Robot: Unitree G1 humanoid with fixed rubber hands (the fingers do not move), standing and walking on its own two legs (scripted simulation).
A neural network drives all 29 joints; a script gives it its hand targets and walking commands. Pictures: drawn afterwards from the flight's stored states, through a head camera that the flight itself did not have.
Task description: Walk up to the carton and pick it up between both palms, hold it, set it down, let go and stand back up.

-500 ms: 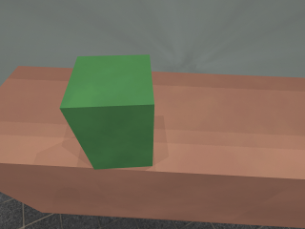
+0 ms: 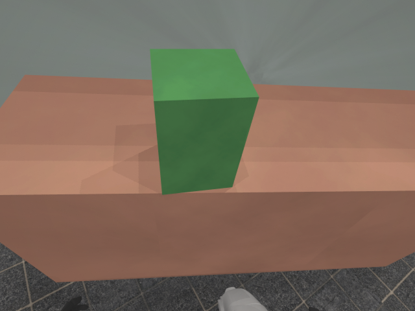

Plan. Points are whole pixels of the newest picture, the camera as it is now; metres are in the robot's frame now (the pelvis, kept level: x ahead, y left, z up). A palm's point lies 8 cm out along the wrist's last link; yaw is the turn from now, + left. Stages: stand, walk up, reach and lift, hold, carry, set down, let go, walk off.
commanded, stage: walk up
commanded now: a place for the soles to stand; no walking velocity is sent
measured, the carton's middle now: (196, 126) +0.47 +0.02 +0.09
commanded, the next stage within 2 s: none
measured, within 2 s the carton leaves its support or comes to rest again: neither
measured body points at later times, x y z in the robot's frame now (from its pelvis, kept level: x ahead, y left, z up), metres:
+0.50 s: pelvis +0.00 -0.04 +0.01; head +0.01 -0.04 +0.45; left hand +0.09 +0.21 -0.13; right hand -0.06 -0.31 -0.13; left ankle +0.02 +0.10 -0.71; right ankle -0.03 -0.15 -0.73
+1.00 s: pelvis +0.05 -0.05 +0.00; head +0.07 -0.04 +0.45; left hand +0.12 +0.21 -0.14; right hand +0.14 -0.31 -0.13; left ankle +0.10 +0.08 -0.73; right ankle +0.05 -0.19 -0.72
